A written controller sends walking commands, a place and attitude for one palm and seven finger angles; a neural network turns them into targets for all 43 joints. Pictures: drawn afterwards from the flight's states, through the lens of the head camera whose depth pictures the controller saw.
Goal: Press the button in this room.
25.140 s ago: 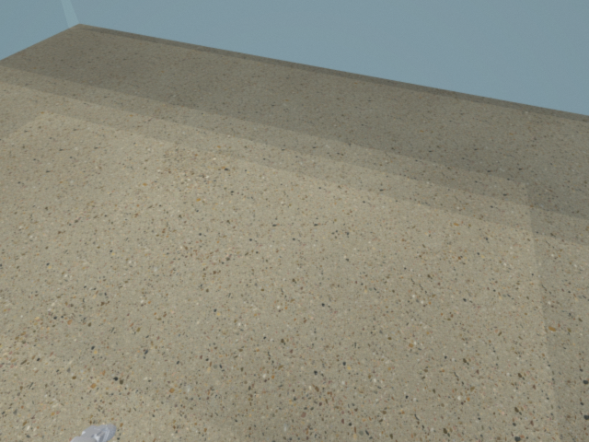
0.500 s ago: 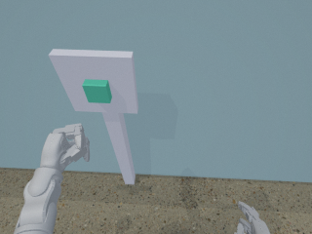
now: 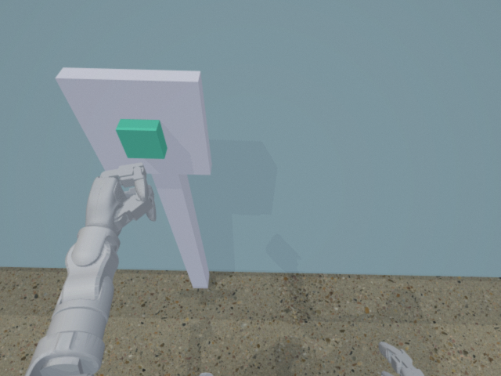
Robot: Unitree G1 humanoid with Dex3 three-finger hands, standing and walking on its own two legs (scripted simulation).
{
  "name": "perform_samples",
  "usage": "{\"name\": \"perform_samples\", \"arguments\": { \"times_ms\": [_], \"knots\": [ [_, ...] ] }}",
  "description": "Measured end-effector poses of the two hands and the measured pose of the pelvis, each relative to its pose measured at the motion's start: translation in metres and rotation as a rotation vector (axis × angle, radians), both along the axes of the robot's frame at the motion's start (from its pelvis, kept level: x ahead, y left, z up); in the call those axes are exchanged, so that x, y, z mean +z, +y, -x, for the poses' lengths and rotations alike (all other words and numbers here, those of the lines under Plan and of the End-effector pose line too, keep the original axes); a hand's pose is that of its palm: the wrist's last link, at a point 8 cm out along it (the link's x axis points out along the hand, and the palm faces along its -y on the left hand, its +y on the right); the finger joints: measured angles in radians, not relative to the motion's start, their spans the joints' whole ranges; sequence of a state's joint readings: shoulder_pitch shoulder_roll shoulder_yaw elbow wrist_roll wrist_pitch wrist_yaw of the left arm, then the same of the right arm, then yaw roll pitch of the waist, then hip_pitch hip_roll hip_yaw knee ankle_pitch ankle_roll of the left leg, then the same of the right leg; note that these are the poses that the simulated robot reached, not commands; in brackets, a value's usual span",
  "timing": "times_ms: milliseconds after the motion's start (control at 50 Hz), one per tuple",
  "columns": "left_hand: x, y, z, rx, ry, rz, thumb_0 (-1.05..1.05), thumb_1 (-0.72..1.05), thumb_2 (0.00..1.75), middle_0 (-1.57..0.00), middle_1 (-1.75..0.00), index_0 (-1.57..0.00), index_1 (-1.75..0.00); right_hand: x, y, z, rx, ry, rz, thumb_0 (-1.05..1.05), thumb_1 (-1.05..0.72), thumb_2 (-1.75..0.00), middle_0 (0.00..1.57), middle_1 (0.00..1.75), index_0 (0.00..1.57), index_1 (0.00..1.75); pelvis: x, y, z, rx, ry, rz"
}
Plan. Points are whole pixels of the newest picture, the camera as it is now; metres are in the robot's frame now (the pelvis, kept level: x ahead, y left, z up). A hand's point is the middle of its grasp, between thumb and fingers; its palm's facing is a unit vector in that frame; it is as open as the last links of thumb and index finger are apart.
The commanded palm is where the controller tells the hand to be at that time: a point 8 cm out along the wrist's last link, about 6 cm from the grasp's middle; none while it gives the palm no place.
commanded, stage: aim a knuckle at the button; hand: left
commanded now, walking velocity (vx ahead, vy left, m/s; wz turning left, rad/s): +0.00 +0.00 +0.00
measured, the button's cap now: (143, 138) +0.48 +0.20 +0.11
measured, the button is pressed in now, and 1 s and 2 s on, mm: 0 0 14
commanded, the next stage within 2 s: press the button with the knuckle in 0.80 s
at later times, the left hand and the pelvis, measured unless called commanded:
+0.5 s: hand (156, 193) +0.39 +0.17 +0.07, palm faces +0.01 -1.00 -0.03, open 3.1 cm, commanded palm +0.36 +0.21 +0.08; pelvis +0.00 +0.01 +0.00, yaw -1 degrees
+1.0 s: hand (154, 189) +0.40 +0.17 +0.07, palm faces +0.00 -1.00 -0.01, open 3.1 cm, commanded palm +0.38 +0.22 +0.08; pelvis +0.00 +0.01 +0.00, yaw +0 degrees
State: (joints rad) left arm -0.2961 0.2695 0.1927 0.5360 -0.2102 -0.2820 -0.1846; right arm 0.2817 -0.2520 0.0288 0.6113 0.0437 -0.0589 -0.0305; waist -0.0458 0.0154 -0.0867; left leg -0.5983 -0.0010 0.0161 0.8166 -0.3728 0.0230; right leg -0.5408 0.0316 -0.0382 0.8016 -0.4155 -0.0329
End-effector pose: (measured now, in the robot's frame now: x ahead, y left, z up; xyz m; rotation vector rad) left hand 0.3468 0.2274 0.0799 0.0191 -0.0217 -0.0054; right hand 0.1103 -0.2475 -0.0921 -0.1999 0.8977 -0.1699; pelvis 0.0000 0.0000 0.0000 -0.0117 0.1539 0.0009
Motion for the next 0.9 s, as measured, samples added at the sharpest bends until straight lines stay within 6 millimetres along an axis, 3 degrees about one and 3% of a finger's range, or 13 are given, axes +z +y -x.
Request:
{"name": "perform_samples", "arguments": {
  "times_ms": [200,340,580,740,900],
  "knots": [
    [-0.004,-0.009,-0.034,-0.008,0.003,0.002,0.02,0.90,0.90,-1.30,-1.50,-1.30,-1.50,-0.011,-0.005,0.030,-0.044,0.107,0.010,0.01,-0.91,-0.90,0.21,0.30,0.21,0.29,-0.004,0.003,0.002,-0.007,0.033,0.003],
    [-0.005,-0.013,-0.031,-0.010,0.004,-0.001,0.02,0.90,0.90,-1.30,-1.50,-1.30,-1.50,-0.012,-0.002,0.042,-0.075,0.131,-0.014,0.01,-0.91,-0.90,0.21,0.30,0.20,0.29,-0.002,0.005,-0.003,-0.023,0.034,0.000],
    [-0.003,-0.012,-0.017,0.003,-0.022,-0.005,0.02,0.90,0.90,-1.30,-1.50,-1.30,-1.50,-0.010,0.003,0.023,-0.040,0.089,-0.017,0.01,-0.91,-0.90,0.21,0.30,0.21,0.29,-0.002,0.006,0.000,-0.009,0.022,0.004],
    [-0.007,-0.010,-0.028,0.015,0.011,0.003,0.02,0.90,0.90,-1.30,-1.50,-1.30,-1.50,-0.005,0.003,0.010,-0.019,0.053,-0.003,0.01,-0.91,-0.90,0.21,0.30,0.21,0.29,-0.003,0.004,0.004,-0.005,0.023,0.004],
    [-0.003,-0.002,-0.033,0.007,0.001,0.006,0.02,0.90,0.90,-1.30,-1.50,-1.30,-1.50,-0.006,0.001,0.015,-0.029,0.076,-0.002,0.01,-0.91,-0.90,0.21,0.30,0.21,0.29,-0.003,0.004,0.000,-0.007,0.031,0.006]
  ]
}}
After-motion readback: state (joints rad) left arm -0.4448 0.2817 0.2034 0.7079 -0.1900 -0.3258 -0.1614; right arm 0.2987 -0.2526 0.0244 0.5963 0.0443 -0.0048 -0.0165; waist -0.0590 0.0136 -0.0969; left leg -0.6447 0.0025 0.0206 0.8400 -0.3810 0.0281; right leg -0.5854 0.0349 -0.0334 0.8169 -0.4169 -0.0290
